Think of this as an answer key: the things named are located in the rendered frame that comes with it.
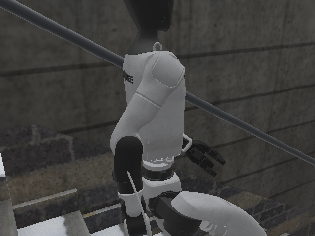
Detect robot right thigh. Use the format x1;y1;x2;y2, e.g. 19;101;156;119
156;191;267;236

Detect robot right upper arm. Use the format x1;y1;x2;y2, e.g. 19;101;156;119
110;51;185;155

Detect right robot forearm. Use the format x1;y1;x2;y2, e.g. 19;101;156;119
112;136;152;236

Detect humanoid robot torso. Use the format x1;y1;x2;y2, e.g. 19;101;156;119
123;42;186;219

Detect left robot forearm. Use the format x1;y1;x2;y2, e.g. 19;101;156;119
181;134;192;152

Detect robot left hand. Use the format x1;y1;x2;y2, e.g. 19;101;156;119
185;138;226;177

